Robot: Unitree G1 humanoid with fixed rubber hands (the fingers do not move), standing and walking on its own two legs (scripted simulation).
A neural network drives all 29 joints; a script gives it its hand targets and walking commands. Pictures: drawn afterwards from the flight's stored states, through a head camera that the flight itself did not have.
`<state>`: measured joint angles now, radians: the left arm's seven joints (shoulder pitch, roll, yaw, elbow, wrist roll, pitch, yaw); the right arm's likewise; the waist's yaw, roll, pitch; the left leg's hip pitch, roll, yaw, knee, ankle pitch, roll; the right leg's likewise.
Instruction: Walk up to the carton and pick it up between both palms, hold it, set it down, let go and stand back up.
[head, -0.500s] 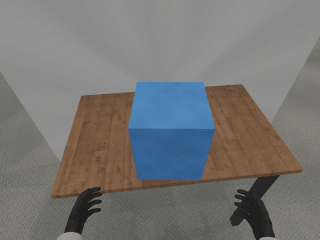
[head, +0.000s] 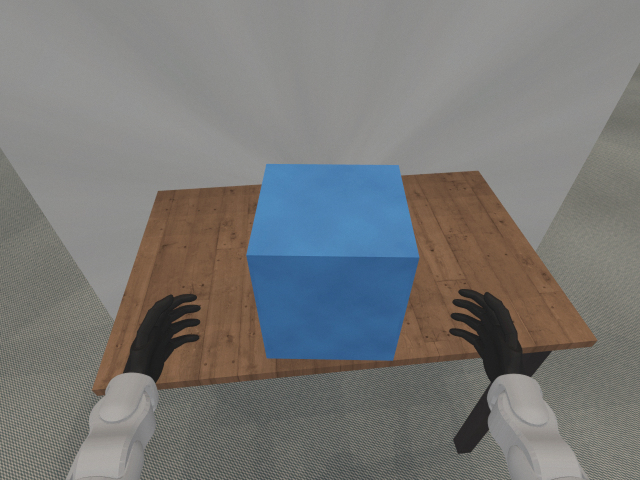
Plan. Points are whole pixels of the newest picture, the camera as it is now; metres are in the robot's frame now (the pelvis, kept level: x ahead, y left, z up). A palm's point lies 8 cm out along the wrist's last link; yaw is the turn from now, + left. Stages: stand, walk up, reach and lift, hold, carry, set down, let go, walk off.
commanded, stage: reach and lift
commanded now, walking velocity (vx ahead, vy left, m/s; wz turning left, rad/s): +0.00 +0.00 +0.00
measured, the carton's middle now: (330, 264) +0.45 +0.04 +0.01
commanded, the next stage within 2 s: none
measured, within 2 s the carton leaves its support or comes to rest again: neither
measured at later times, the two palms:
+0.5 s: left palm (149, 289) +0.32 +0.26 +0.10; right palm (492, 286) +0.34 -0.17 +0.10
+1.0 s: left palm (158, 216) +0.39 +0.25 +0.16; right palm (494, 220) +0.41 -0.17 +0.16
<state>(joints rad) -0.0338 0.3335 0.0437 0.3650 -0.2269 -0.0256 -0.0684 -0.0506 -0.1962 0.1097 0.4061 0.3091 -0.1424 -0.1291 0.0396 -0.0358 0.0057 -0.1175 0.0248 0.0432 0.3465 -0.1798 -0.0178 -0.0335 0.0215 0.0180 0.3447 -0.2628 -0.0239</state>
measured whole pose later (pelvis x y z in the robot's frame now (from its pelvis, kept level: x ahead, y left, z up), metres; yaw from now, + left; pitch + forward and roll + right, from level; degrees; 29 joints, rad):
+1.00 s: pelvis -0.02 +0.01 +0.00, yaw +0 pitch +4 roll -1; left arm -0.79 0.41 0.11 0.66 -0.23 0.42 -0.02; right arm -0.80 -0.30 0.05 0.72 0.41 0.30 -0.15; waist 0.01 -0.03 -0.05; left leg -0.29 0.04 0.03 0.35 -0.14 -0.01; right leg -0.19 0.03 0.01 0.31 -0.20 -0.02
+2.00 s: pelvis -0.03 +0.01 -0.02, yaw +0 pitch +19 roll -1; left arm -1.01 0.35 -0.04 1.42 -0.28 -0.24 -0.01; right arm -0.98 -0.23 0.07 1.29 0.37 -0.15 -0.09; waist 0.02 -0.03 -0.22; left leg -0.69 0.04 0.01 0.53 -0.17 -0.01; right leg -0.60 0.04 -0.01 0.51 -0.25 -0.02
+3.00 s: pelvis +0.00 +0.01 +0.00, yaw -2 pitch +9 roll +0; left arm -0.86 0.00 0.61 1.01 0.42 -0.16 0.00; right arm -0.80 0.14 -0.64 0.92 -0.48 -0.20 -0.08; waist 0.05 -0.05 -0.01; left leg -0.33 0.03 0.07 0.30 -0.12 0.00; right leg -0.25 0.01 0.00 0.27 -0.18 0.00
